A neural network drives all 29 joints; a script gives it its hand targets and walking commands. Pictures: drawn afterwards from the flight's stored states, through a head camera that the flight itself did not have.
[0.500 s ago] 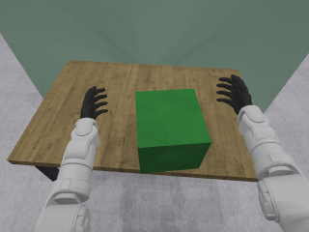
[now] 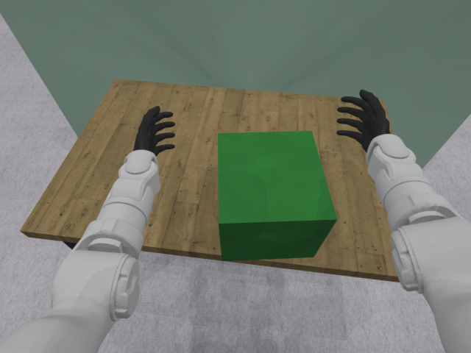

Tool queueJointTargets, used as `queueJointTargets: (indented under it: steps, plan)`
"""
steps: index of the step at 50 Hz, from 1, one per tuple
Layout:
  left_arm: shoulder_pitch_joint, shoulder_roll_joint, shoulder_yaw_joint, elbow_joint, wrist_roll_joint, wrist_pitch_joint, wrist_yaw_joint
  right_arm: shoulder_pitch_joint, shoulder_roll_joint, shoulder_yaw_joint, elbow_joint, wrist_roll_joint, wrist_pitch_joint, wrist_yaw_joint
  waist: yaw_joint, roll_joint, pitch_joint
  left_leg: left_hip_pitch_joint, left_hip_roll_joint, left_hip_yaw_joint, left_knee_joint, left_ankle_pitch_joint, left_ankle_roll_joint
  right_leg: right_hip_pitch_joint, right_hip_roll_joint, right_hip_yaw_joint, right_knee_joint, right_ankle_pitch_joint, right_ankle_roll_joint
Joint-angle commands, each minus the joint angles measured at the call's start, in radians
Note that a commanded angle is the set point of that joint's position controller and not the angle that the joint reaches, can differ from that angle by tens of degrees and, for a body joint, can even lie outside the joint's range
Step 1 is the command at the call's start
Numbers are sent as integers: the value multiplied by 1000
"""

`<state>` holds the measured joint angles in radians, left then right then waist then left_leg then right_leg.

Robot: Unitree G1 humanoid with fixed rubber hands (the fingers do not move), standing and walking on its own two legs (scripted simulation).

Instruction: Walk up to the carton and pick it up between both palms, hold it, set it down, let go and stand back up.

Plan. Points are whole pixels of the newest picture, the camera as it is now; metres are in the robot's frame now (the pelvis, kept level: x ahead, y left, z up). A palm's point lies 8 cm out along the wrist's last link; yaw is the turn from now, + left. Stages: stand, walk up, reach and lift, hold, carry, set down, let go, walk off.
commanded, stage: reach and lift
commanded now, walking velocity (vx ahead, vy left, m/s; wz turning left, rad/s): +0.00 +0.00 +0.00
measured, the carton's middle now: (266, 196) +0.44 -0.01 -0.06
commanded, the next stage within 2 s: none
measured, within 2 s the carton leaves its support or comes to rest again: neither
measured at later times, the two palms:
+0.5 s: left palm (163, 183) +0.40 +0.20 +0.01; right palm (356, 167) +0.47 -0.17 +0.04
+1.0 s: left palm (184, 183) +0.40 +0.16 +0.01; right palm (338, 171) +0.46 -0.14 +0.03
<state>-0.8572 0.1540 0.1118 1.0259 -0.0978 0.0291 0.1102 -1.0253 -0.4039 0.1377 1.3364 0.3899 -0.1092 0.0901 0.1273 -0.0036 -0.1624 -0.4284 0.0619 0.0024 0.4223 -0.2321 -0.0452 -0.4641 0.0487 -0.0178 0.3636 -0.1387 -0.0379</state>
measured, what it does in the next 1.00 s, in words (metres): stands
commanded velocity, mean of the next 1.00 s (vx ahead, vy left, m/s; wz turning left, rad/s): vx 0.00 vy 0.00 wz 0.00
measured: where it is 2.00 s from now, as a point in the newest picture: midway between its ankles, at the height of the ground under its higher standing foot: outside the picture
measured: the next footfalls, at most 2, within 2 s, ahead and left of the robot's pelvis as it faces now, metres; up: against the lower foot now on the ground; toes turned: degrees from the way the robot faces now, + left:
none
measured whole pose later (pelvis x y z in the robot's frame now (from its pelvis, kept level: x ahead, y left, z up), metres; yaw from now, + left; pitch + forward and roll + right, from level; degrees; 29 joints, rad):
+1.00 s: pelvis -0.02 -0.01 -0.03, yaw +1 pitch +27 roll +0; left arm -0.96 0.03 0.22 1.38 -0.03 -0.41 0.16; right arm -1.08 -0.23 -0.03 1.50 0.16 -0.38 -0.04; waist 0.09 -0.01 -0.28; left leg -0.85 0.07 0.00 0.67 -0.28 -0.05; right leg -0.89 0.04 -0.04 0.63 -0.21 -0.05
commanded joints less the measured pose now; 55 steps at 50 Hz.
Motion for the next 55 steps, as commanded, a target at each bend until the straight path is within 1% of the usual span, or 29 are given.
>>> queueJointTargets:
  steps: [1, 2, 3, 4, 6, 8, 9, 11, 15, 16, 18, 19, 20, 23, 24, 26, 27, 29, 30, 31, 32, 36, 40, 41, 43, 44, 50, 53, 55]
  plan:
    - [-326, 113, 45, -108, 7, -118, -3, -359, -125, -28, -129, -15, -114, -17, -9, -90, -506, -14, -60, 77, 37, 455, -18, 419, 4, 20, 85, 476, 52]
    - [-274, 99, 43, 24, 4, -141, -11, -311, -93, 4, -56, -9, -106, -13, 9, -103, -394, -57, -64, 87, 26, 388, -8, 392, -11, 26, 73, 412, 62]
    - [-315, 79, 27, 3, -5, -173, -17, -346, -67, -10, -97, -18, -119, -20, -3, -121, -407, -68, -58, 85, 12, 359, 0, 390, -19, 34, 70, 419, 66]
    - [-240, 71, 26, 61, -7, -202, -16, -280, -58, 10, -36, -7, -126, -10, 22, -121, -409, -63, -58, 90, 24, 369, -4, 367, -13, 28, 77, 394, 62]
    - [-355, 76, 8, -74, -24, -258, 13, -347, -79, -29, -105, -6, -156, -12, 11, -38, -567, -41, -50, 92, 64, 372, -24, 293, -9, 24, 107, 294, 49]
    - [-352, 44, -30, -17, -29, -292, 39, -331, -82, -40, -53, -11, -174, -5, 16, 19, -589, -28, -33, 83, 75, 327, -36, 153, 2, -1, 104, 182, 31]
    - [-364, 52, -29, 61, -51, -307, 46, -347, -69, -41, -26, -34, -176, -9, 17, -12, -600, -64, -37, 90, 92, 338, -37, 138, 9, 0, 109, 190, 19]
    - [-389, 21, -83, 37, -75, -321, 55, -371, -98, -46, -57, -19, -195, -2, 11, 28, -664, -37, -25, 74, 106, 351, -53, 68, 15, -19, 129, 145, 19]
    - [-311, 56, -37, 242, -63, -336, 24, -326, -113, -23, 51, -44, -210, -26, -8, -58, -587, -122, -39, 82, 156, 346, -40, 126, 4, -8, 164, 226, 43]
    - [-335, 68, -13, 224, -51, -346, 14, -354, -100, -22, 27, -62, -223, -33, 2, -77, -598, -153, -40, 87, 150, 349, -38, 162, 4, -8, 178, 245, 52]
    - [-332, 28, -43, 232, -71, -369, 10, -366, -96, -35, 51, -68, -257, -41, -26, -77, -595, -157, -38, 68, 165, 363, -41, 121, 0, -16, 195, 260, 55]
    - [-337, 65, -16, 230, -68, -390, 14, -366, -86, -19, 76, -61, -261, -39, 14, -86, -632, -242, -45, 89, 189, 356, -34, 153, -5, -1, 222, 285, 56]
    - [-390, 66, -24, 145, -88, -418, 15, -399, -68, -13, -21, -67, -282, -51, -4, -122, -740, -199, -36, 86, 192, 404, -38, 169, 1, -4, 240, 334, 67]
    - [-344, 53, 16, 233, -51, -449, 13, -362, -30, -22, 68, -70, -307, -49, 0, -94, -710, -241, -45, 93, 229, 434, -38, 174, -6, 13, 263, 382, 65]
    - [-350, 56, 20, 254, -41, -449, 5, -368, -7, 15, 77, -51, -304, -46, 24, -107, -727, -269, -50, 94, 229, 419, -25, 182, -7, 15, 269, 401, 72]
    - [-335, 43, 12, 304, -30, -453, -9, -375, -9, -6, 117, -73, -302, -49, -6, -112, -631, -317, -48, 86, 210, 324, -20, 195, -20, 17, 261, 320, 67]
    - [-321, 71, 32, 320, -32, -459, -7, -373, -13, 13, 115, -49, -305, -50, 20, -113, -611, -337, -48, 92, 209, 310, -13, 190, -22, 27, 270, 307, 77]
    - [-334, 75, 39, 315, -40, -471, -9, -390, -21, -2, 94, -69, -311, -62, 20, -131, -618, -374, -56, 86, 214, 297, -11, 175, -29, 32, 275, 305, 79]
    - [-359, 78, 21, 248, -56, -493, -5, -382, -5, 10, 51, -62, -332, -67, -5, -127, -699, -347, -52, 88, 225, 337, -15, 209, -20, 29, 298, 360, 84]
    - [-368, 74, 27, 321, -59, -495, -8, -415, 16, 14, 47, -77, -332, -67, 13, -145, -697, -408, -56, 87, 225, 285, -12, 198, -32, 28, 300, 329, 86]
    - [-423, 70, 18, 250, -62, -508, -8, -444, 43, 18, 3, -84, -332, -70, 3, -139, -746, -417, -57, 96, 235, 297, -6, 216, -30, 33, 315, 398, 94]
    - [-432, -4, -3, 231, -22, -511, 5, -428, 89, -48, 76, -127, -346, -85, -35, -53, -742, -371, -57, 85, 239, 312, -34, 189, -26, 6, 309, 390, 77]
    - [-428, -1, 39, 268, -20, -508, 0, -425, 94, -93, 26, -187, -321, -101, -40, -109, -770, -367, -57, 94, 224, 249, -5, 172, -30, 18, 289, 258, 76]
    - [-439, 3, 34, 255, -2, -499, 9, -406, 72, -124, 86, -189, -320, -102, -59, -62, -704, -344, -57, 83, 225, 233, -28, 139, -21, 7, 280, 215, 70]
    - [-456, -9, 77, 224, 24, -502, 30, -435, 118, -109, 49, -202, -312, -100, -18, -54, -742, -358, -53, 88, 219, 229, -24, 138, -21, 12, 278, 188, 60]
    - [-457, -40, 54, 234, 25, -486, 27, -416, 139, -134, 85, -217, -294, -103, -35, -58, -679, -316, -49, 81, 210, 223, -20, 109, -25, 3, 262, 158, 63]
    - [-390, -112, 103, 237, 101, -449, 54, -427, 207, -145, 26, -244, -292, -102, 10, -44, -646, -303, -48, 85, 207, 291, -24, 132, -11, 3, 255, 200, 52]
    - [-418, -90, 179, 243, 129, -455, 49, -427, 228, -196, 31, -306, -266, -108, -4, -144, -594, -382, -57, 93, 180, 210, 4, 210, -27, 27, 236, 188, 72]
    - [-411, -104, 168, 229, 146, -453, 45, -393, 234, -229, 55, -332, -260, -114, -30, -90, -592, -339, -53, 93, 173, 238, -8, 216, -27, 25, 245, 236, 64]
